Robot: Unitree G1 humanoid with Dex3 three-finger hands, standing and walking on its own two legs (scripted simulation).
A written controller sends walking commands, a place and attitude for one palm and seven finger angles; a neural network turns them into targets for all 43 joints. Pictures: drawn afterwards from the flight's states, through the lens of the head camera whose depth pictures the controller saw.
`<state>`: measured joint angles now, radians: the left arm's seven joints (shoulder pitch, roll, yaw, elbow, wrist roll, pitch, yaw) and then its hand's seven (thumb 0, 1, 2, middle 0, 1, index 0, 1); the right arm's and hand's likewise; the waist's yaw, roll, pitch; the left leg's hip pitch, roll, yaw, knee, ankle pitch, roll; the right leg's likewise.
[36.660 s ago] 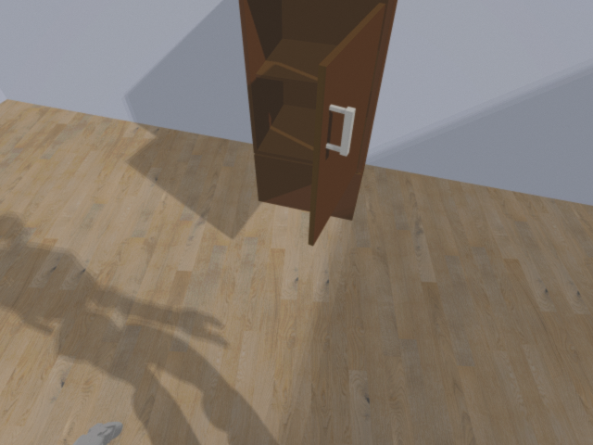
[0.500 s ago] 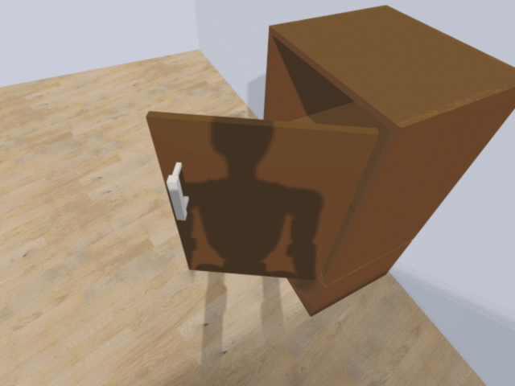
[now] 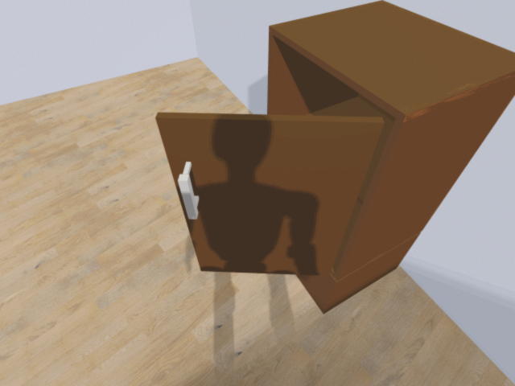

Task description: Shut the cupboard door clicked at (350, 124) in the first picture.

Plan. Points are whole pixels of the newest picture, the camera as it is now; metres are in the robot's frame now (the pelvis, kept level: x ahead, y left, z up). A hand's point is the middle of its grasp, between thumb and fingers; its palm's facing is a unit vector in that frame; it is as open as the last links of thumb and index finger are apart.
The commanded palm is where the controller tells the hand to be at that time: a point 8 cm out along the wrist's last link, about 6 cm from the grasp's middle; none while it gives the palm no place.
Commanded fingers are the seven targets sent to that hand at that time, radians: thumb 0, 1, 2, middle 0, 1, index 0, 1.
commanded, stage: look again from close up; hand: left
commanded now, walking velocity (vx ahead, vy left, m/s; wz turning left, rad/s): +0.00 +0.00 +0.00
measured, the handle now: (190, 191) +0.50 +0.18 -0.03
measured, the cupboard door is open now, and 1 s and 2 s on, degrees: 58 58 58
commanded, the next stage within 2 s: shuffle to correct the standing spot in 0.08 s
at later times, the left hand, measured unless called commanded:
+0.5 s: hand out of the picture +0.00 +0.15 -0.18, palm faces +0.03 -0.98 -0.18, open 7.4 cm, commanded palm none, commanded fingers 0.00 0.90 0.90 -0.20 -0.30 -0.20 -0.30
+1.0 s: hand out of the picture +0.09 +0.19 -0.17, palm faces -0.01 -0.97 -0.26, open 7.4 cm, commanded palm none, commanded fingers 0.00 0.90 0.90 -0.20 -0.30 -0.20 -0.30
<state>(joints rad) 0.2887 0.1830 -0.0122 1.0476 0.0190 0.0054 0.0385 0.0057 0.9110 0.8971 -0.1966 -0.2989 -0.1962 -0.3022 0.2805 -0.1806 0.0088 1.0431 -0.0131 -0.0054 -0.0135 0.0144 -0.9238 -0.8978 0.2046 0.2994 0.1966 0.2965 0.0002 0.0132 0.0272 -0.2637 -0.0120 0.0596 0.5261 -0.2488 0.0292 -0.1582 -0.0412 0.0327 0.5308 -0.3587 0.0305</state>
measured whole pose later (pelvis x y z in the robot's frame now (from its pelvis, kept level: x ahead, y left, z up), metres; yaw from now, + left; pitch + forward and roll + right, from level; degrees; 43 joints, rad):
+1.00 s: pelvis +0.01 +0.00 -0.01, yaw -2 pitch -2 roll +0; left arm 0.24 0.21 0.01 0.93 0.01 0.00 0.06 0.01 0.91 0.90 -0.20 -0.30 -0.20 -0.30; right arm 0.21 -0.19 -0.02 0.93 -0.01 -0.01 -0.01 0.01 -0.90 -0.90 0.20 0.30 0.20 0.30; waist -0.02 0.00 0.05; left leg -0.28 0.00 0.05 0.63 -0.31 0.04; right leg -0.24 -0.03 0.01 0.77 -0.43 0.00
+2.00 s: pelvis -0.05 +0.03 +0.01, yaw -2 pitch +0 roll +0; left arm 0.39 0.13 -0.02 1.09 0.02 -0.01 0.04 0.01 0.91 0.90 -0.20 -0.30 -0.20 -0.30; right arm 0.29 -0.15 0.00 1.10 -0.01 0.00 -0.02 0.01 -0.91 -0.90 0.20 0.30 0.20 0.30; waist 0.01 -0.01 0.00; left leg -0.31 -0.05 0.07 0.39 -0.08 0.07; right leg -0.14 0.01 -0.02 0.46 -0.32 -0.02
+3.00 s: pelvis +0.04 -0.02 +0.00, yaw -2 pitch +1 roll +1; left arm 0.32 0.12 0.00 1.07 0.02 -0.03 0.06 0.01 0.91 0.90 -0.20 -0.30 -0.20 -0.30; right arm 0.26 -0.14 -0.01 1.13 0.00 0.01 -0.05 0.02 -0.92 -0.90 0.20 0.30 0.20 0.30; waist 0.01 0.00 0.04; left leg -0.27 0.01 0.06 0.61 -0.40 0.01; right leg -0.12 0.03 -0.07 0.51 -0.40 -0.06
